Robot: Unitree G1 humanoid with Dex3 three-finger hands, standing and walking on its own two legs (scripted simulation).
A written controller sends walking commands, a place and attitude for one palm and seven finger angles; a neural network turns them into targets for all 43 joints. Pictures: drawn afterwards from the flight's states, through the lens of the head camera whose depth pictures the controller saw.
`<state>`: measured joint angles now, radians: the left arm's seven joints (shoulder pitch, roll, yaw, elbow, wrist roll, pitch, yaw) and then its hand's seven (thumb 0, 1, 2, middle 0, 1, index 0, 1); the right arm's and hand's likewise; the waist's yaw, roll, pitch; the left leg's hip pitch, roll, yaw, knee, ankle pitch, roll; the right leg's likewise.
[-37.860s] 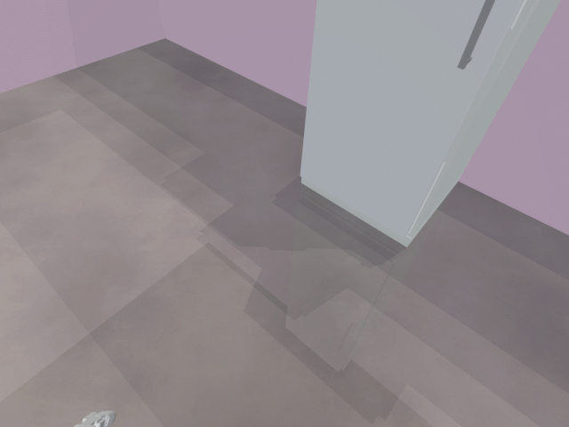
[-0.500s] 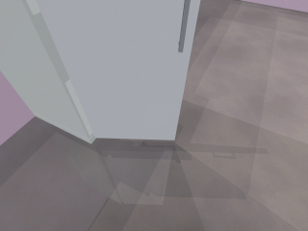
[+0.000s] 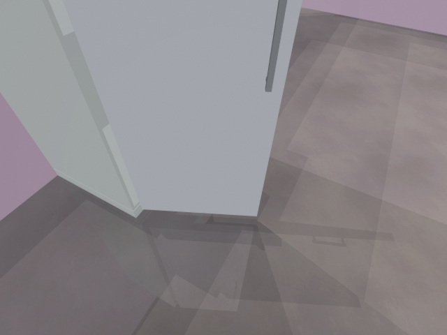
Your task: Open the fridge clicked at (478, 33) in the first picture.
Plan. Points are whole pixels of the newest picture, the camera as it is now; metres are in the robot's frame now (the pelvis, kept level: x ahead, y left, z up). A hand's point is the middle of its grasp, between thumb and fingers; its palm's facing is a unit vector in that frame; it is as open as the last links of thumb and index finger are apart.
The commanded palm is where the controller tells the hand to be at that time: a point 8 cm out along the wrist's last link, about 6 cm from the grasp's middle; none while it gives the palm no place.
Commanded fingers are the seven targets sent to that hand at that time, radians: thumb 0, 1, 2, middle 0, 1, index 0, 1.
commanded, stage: let the arm hang, fingers relaxed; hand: right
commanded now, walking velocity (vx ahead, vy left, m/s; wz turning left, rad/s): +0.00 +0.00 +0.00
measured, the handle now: (279, 16) +0.74 -0.07 +0.24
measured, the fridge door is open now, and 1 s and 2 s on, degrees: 65 65 65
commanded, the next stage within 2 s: look to check the result in 0.02 s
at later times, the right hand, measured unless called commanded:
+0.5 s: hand out of the picture +0.07 -0.23 -0.16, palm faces -0.02 +0.95 -0.33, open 7.4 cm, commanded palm none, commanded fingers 0.00 -0.90 -0.90 0.20 0.30 0.20 0.30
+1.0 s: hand out of the picture +0.10 -0.21 -0.16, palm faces -0.03 +0.95 -0.31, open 7.4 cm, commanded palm none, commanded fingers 0.00 -0.90 -0.90 0.20 0.30 0.20 0.30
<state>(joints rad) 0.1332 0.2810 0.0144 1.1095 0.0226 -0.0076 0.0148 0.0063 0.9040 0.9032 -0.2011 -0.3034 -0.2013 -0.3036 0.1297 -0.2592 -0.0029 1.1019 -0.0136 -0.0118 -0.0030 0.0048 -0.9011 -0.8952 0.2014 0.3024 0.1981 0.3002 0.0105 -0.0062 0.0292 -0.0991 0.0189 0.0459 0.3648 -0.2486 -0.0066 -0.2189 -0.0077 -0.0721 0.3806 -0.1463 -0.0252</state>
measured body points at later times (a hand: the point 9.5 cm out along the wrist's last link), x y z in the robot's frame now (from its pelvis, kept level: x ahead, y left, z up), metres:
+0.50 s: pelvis +0.02 +0.01 +0.00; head +0.04 +0.01 +0.45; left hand +0.09 +0.29 -0.14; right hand +0.08 -0.28 -0.14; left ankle -0.03 +0.12 -0.74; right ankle +0.04 -0.10 -0.74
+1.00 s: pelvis +0.03 +0.02 +0.00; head +0.05 +0.03 +0.45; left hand +0.10 +0.31 -0.14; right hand +0.10 -0.26 -0.14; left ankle -0.03 +0.12 -0.74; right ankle +0.04 -0.10 -0.74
